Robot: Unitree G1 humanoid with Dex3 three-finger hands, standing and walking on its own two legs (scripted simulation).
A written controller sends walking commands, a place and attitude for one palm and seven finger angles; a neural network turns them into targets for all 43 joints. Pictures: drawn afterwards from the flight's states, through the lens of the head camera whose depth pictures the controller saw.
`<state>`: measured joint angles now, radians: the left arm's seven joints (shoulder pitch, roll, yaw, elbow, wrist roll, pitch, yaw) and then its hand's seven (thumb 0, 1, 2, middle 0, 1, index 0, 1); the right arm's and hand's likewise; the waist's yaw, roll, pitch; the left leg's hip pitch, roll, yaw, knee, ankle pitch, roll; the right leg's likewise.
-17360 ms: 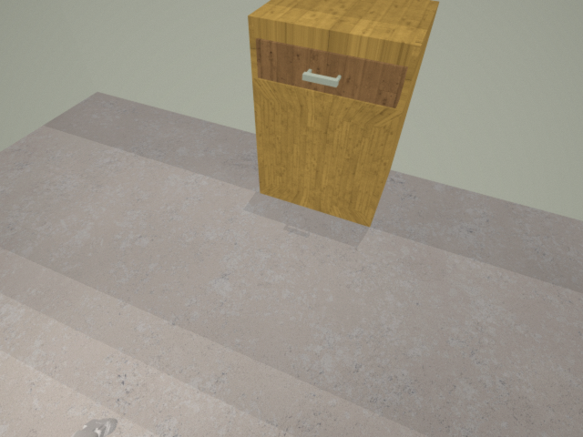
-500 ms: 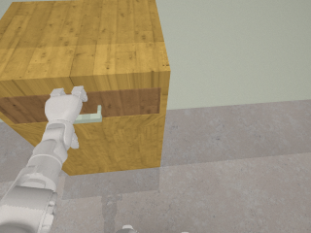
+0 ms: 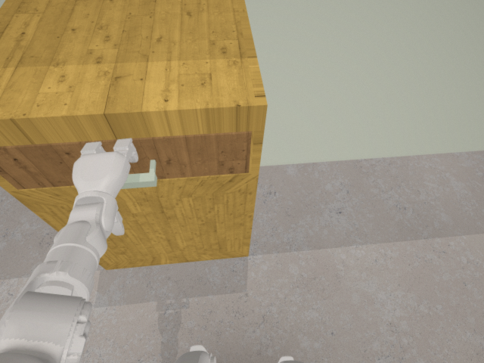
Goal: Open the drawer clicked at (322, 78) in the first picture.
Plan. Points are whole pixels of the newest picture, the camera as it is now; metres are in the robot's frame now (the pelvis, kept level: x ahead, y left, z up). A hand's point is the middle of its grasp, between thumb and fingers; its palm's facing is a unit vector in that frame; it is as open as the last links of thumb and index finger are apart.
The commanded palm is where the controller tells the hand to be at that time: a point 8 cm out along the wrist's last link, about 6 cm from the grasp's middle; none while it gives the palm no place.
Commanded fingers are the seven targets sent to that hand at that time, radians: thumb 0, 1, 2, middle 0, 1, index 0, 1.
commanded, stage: lower the fingers behind the handle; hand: left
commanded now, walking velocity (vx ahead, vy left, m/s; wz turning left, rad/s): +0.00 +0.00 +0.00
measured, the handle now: (126, 173) +0.48 +0.24 -0.04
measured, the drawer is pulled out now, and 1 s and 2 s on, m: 0.00 0.00 0.00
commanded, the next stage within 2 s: close the thumb around the handle in 1.28 s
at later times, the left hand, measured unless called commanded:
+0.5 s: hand (120, 198) +0.42 +0.24 -0.04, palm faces -0.07 -0.04 -1.00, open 13.9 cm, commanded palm +0.41 +0.23 +0.01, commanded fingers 0.00 -0.50 0.30 -0.30 -1.20 -0.30 -1.20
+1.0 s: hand (125, 200) +0.43 +0.24 -0.07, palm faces -0.05 -0.02 -1.00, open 13.8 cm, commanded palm +0.42 +0.22 -0.01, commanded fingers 0.00 -0.50 0.30 -0.30 -1.20 -0.30 -1.20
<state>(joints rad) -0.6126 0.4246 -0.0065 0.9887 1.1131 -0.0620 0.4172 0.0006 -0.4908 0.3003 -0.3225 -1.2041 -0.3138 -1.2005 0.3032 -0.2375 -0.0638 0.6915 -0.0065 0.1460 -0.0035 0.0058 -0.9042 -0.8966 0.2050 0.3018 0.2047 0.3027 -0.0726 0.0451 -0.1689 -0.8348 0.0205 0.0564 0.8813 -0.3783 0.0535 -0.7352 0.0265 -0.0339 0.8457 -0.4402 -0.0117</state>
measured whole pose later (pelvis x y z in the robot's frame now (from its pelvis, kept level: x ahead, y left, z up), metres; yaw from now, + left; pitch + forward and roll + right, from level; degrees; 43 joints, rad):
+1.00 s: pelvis -0.01 +0.00 -0.03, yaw -1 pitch +24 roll -3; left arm -0.66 0.43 0.00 1.06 1.13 -0.03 0.50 0.00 -0.49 0.30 -0.31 -1.20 -0.32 -1.21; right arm 0.30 -0.23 -0.06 0.73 -0.03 0.12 0.00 0.01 -0.90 -0.90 0.21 0.30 0.21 0.30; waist -0.10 0.06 -0.20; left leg -1.06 0.04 0.04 1.08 -0.44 0.06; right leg -0.96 0.04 -0.05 1.03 -0.50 -0.01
